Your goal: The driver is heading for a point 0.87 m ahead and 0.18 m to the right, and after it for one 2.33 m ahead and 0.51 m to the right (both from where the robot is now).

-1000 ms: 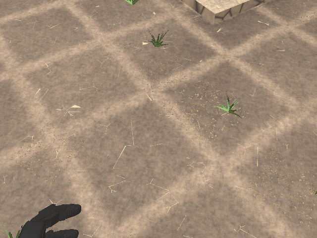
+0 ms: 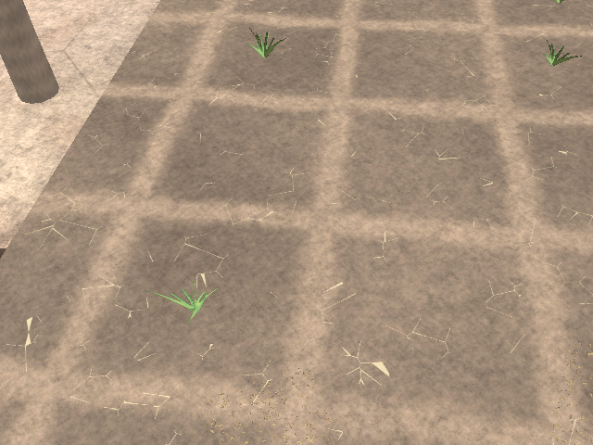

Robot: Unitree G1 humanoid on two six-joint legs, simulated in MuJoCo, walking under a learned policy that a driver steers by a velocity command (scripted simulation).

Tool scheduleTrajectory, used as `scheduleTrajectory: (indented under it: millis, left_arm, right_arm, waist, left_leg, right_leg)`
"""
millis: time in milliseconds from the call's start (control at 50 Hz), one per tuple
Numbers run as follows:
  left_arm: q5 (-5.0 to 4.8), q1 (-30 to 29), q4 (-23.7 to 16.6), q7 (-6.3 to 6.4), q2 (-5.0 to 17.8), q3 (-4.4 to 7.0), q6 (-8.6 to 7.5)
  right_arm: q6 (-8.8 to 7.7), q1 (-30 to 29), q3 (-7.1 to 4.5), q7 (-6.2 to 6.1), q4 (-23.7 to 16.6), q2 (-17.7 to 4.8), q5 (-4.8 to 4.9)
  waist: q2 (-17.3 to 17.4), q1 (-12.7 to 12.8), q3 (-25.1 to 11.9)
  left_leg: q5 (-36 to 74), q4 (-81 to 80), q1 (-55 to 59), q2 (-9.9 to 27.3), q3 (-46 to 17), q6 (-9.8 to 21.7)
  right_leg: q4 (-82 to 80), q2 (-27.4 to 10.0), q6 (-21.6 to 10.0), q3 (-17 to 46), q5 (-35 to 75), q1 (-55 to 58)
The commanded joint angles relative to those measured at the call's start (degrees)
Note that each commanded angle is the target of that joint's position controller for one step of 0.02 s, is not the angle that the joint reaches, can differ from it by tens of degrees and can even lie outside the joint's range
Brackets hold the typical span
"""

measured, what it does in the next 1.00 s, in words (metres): walks ahead, turning right: left foot, then right foot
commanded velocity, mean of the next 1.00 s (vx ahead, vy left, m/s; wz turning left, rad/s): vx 0.98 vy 0.00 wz -0.38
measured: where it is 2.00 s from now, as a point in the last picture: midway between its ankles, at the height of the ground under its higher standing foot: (441, 127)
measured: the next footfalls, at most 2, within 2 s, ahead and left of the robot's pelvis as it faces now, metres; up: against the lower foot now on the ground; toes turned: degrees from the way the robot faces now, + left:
left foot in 0.32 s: +0.47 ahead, +0.09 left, +0.00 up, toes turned -22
right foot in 0.74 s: +0.72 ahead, -0.39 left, +0.00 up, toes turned -33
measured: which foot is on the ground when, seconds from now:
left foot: up 0.00-0.30, down 0.32-0.76, up 0.78-1.00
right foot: down 0.00-0.34, up 0.36-0.72, down 0.74-1.00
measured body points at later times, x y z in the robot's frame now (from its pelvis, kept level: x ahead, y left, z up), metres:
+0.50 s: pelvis +0.39 -0.05 +0.00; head +0.40 -0.07 +0.45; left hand +0.59 +0.18 -0.10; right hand +0.40 -0.36 -0.10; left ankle +0.43 +0.10 -0.74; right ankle +0.29 -0.12 -0.63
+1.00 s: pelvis +0.76 -0.31 +0.00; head +0.76 -0.31 +0.45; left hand +0.88 -0.06 -0.12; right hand +0.77 -0.61 -0.11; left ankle +0.89 -0.18 -0.64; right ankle +0.68 -0.37 -0.74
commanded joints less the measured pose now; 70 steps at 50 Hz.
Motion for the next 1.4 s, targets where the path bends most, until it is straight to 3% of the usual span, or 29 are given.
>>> scheduleTrajectory:
  millis: [20,180,280,320,340,360,380,440,500,540,680,720,740,760,780,800,820,860,920,1020,1140,1200,1220,1240,1260,1280,1300,1320,1400]
  left_arm:
    - [0.21,8.5,-1.1,0.16,5.8,1.23,0.68]
    - [-1.58,11.0,3.2,2.88,5.8,0.83,1.98]
    - [-2.49,12.0,6.0,3.19,5.6,1.08,2.72]
    - [-0.98,7.3,4.4,2.62,7.7,1.62,3.33]
    - [1.26,5.5,2.0,2.49,5.1,0.82,3.2]
    - [-2.01,14.9,0.7,2.27,-2.9,-1.88,2.61]
    - [-4.08,11.8,1.3,3.21,2.3,-1.25,2.97]
    - [-1.07,-3.4,-1.5,2.8,4.2,-0.11,2.95]
    - [-2.9,-3.7,-4.4,1.75,-0.7,-0.96,5.44]
    - [-1.94,-5.3,-6.7,1.24,-0.8,-1.58,5.98]
    - [-0.77,-17.9,-10.3,-1.26,3.3,-1.5,3.45]
    - [-0.78,-10.1,-9.5,-0.8,8.3,0.9,3.65]
    - [-0.97,3.1,-6.1,0.1,11.1,2.75,4.28]
    - [-1.06,13.8,-3.0,1.47,15.2,4.18,5.16]
    - [1.29,12.3,-3.2,1.51,21.7,4.51,4.0]
    - [1.41,12.9,-3.9,1.02,14.8,3.17,3.07]
    - [1.27,10.0,-2.9,0.72,12.1,2.28,2.2]
    - [1.79,2.3,-1.7,0.22,9.0,1.78,1.08]
    - [1.55,-2.9,-0.2,0.08,2.7,0.87,-0.46]
    - [1.97,-4.4,1.9,1.68,2.8,1.35,-0.75]
    - [1.6,-1.1,2.7,3.82,9.9,2.52,0.82]
    - [0.17,-4.7,1.2,4.45,15.7,4.12,3.27]
    - [-0.02,-8.8,-0.1,3.98,15.4,4.04,3.37]
    - [-1.01,-12.7,0.0,2.79,11.2,2.93,2.49]
    - [0.47,-12.0,-2.8,1.41,-1.7,-0.57,-0.09]
    - [-1.33,-3.8,-7.4,0.59,-3.4,-2.16,-2.62]
    - [-2.1,-9.5,-8.1,0.32,4.0,-1.2,-4.08]
    - [-2.35,-13.2,-8.9,0.62,5.6,-0.39,-4.18]
    - [0.82,-10.2,-6.9,2.5,6.1,0.27,-1.18]
  right_arm:
    - [-3.64,-10.2,-1.37,0.23,-8.2,-5.0,-1.87]
    - [-4.82,-24.2,-0.7,1.67,-11.1,-1.6,-1.31]
    - [-5.12,-24.3,-2.98,1.18,-11.9,-6.1,0.51]
    - [-4.85,-7.7,-5.19,-0.35,-9.3,-10.3,0.93]
    - [-3.56,8.0,-6.15,-1.67,-7.1,-13.5,0.98]
    - [-3.05,11.1,-5.94,-0.61,-4.5,-15.3,-0.01]
    - [-2.53,9.2,-5.23,-0.4,-5.0,-9.3,-0.24]
    - [-1.18,3.6,-4.35,-0.93,-2.0,-5.7,-1.91]
    - [-1.64,-2.1,-3.26,-0.31,0.1,-1.8,-1.26]
    - [-2.22,-5.4,-3.64,-0.19,0.6,-3.7,-0.27]
    - [-2.21,3.8,-5.54,0.3,5.3,-13.9,0.99]
    - [-0.87,5.5,-5.46,0.12,7.0,-17.1,0.18]
    - [-0.18,4.2,-4.86,-0.11,7.4,-17.2,-0.24]
    - [-0.55,6.1,-2.89,-0.16,6.8,-12.1,-1.13]
    - [-1.7,16.6,-0.01,0.38,4.7,-1.1,0.73]
    - [-2.63,11.5,-1.19,0.39,5.4,-8.0,3.01]
    - [-2.65,4.2,-2.12,0.06,3.1,-9.5,4.57]
    - [-1.88,1.6,-1.86,-0.68,2.9,-7.1,1.7]
    - [1.93,6.9,-2.31,0.08,5.7,-4.3,2.52]
    - [3.24,-1.8,-1.92,0.66,3.3,-2.5,1.82]
    - [1.78,-10.1,-1.97,4.29,-1.0,-4.2,1.56]
    - [3.78,4.7,-4.9,3.7,0.8,-10.1,2.75]
    - [5.08,18.3,-7.13,2.99,4.2,-14.6,2.26]
    - [5.81,27.4,-8.07,1.64,7.1,-15.6,2.47]
    - [5.34,23.5,-6.67,1.99,8.4,-14.0,0.88]
    - [2.68,13.5,-4.59,2.35,3.1,-10.9,-1.39]
    - [1.44,12.0,-4.41,2.72,0.7,-7.6,-1.05]
    - [0.18,10.3,-4.25,3.21,0.7,-7.1,-0.88]
    - [-1.23,1.2,-4.3,1.5,-2.1,-8.2,-0.31]
  waist:
    - [-5.4,2.5,4.0]
    - [-7.3,4.6,6.8]
    - [-9.9,2.2,4.3]
    - [-10.3,-7.7,-7.2]
    - [-5.4,-13.6,-19.6]
    - [20.3,-7.7,-30.1]
    - [18.1,-9.0,-21.9]
    - [-0.5,-7.9,0.5]
    - [3.5,-2.1,5.3]
    - [2.6,0.4,7.7]
    - [-4.1,-0.8,11.0]
    - [1.0,5.8,2.4]
    - [2.3,13.9,-4.8]
    - [-0.5,17.0,-13.0]
    - [-21.8,6.7,-23.6]
    - [-14.9,10.1,-25.1]
    - [-11.0,9.5,-12.1]
    - [-4.3,3.5,-1.7]
    - [-7.2,-1.8,-0.3]
    - [-4.1,-2.1,9.3]
    - [-1.8,-1.3,9.4]
    - [-9.6,-11.3,0.1]
    - [-9.3,-18.0,-5.3]
    - [-2.1,-22.2,-5.5]
    - [20.8,-13.3,2.5]
    - [22.3,-3.0,-7.7]
    - [8.8,-6.0,-5.7]
    - [-3.9,-3.3,0.3]
    - [-7.6,2.7,4.3]
  left_leg:
    - [4.9,-3.4,-26.9,5.2,-1.6,-0.9]
    - [22.6,-32.8,-9.5,-0.2,2.4,-6.0]
    - [20.7,-40.1,3.8,-1.2,1.1,-4.7]
    - [16.9,-38.2,25.7,2.9,-0.5,-1.0]
    - [5.1,-33.6,45.1,12.3,-8.6,1.6]
    - [-17.7,-41.8,61.5,28.3,-40.4,10.9]
    - [-26.4,-46.6,55.2,26.4,-43.7,8.7]
    - [0.8,-51.0,30.2,19.9,-19.5,5.4]
    - [6.6,-55.4,17.8,19.6,-8.9,5.5]
    - [11.9,-58.8,11.8,20.0,-3.3,5.4]
    - [35.3,-63.7,14.6,17.6,10.4,4.9]
    - [61.6,-48.9,21.5,19.0,9.6,4.0]
    - [65.4,-33.6,15.4,16.9,10.4,2.5]
    - [43.1,-13.7,0.0,13.4,7.7,0.1]
    - [-8.7,10.4,-13.8,2.5,0.6,-1.6]
    - [-7.1,15.8,-15.8,3.7,-5.9,-0.5]
    - [-3.5,17.8,-22.9,4.8,-3.7,-1.1]
    - [5.0,12.7,-20.8,10.3,-2.1,-1.3]
    - [9.8,9.3,-13.3,14.3,-2.6,-1.8]
    - [21.4,-2.2,-21.1,12.7,0.5,-1.8]
    - [29.9,-22.3,-14.4,5.8,13.9,1.8]
    - [18.8,-18.7,3.6,-0.3,17.6,4.5]
    - [14.9,-18.0,19.6,-0.3,14.1,6.9]
    - [17.6,-25.3,32.1,2.0,7.8,10.0]
    - [21.0,-27.2,33.2,1.4,-3.1,13.7]
    - [-7.2,-41.9,37.5,12.9,-38.3,24.2]
    - [-19.8,-53.0,33.0,15.6,-46.0,21.4]
    - [-23.2,-56.3,23.9,15.2,-45.2,17.8]
    - [-5.5,-54.6,3.7,7.2,-29.9,16.1]
  right_leg:
    - [-17.6,-14.4,-10.8,29.1,-11.8,19.5]
    - [-19.7,-9.4,-9.2,21.1,5.5,2.7]
    - [-12.6,-10.2,-5.8,23.1,24.7,7.0]
    - [7.5,-7.6,-2.6,20.3,39.4,2.3]
    - [25.2,-5.0,-1.8,17.2,27.8,-6.7]
    - [43.9,0.8,0.5,11.5,-16.3,-25.8]
    - [50.2,-4.9,0.5,8.3,-14.8,-32.7]
    - [47.4,-10.6,0.3,3.2,-6.0,-32.8]
    - [46.4,-15.7,0.6,3.4,-7.8,-31.6]
    - [43.0,-17.3,1.7,3.9,-3.5,-31.7]
    - [11.5,-7.9,-1.7,-5.2,12.5,-14.6]
    - [9.7,-4.1,-3.8,-7.0,6.2,-3.1]
    - [8.2,-2.8,-4.4,-7.8,6.7,14.8]
    - [13.8,-10.2,-3.6,1.2,3.6,36.8]
    - [-0.2,-26.0,-9.0,33.7,-24.3,44.8]
    - [-10.0,-26.0,-6.7,41.7,-34.2,40.4]
    - [-12.3,-26.0,-6.2,36.1,-29.7,32.6]
    - [-13.1,-23.3,-5.1,21.8,-12.7,15.9]
    - [-17.4,-20.6,-4.0,7.2,-1.2,7.0]
    - [-22.6,-15.6,-1.2,-10.8,13.3,6.3]
    - [-19.5,-15.9,2.7,-20.4,46.7,17.0]
    - [1.1,-18.6,2.5,-19.9,82.4,20.6]
    - [16.8,-18.5,1.2,-17.6,80.3,13.6]
    - [41.4,-11.3,2.4,-17.4,46.8,2.3]
    - [67.0,2.2,4.0,-10.8,-18.6,-18.5]
    - [72.7,3.4,2.2,2.9,-20.6,-33.2]
    - [66.5,0.1,-1.0,6.2,-14.9,-33.0]
    - [57.8,-2.2,-2.1,5.7,-9.3,-30.9]
    - [40.6,-7.9,3.8,7.0,-3.0,-19.3]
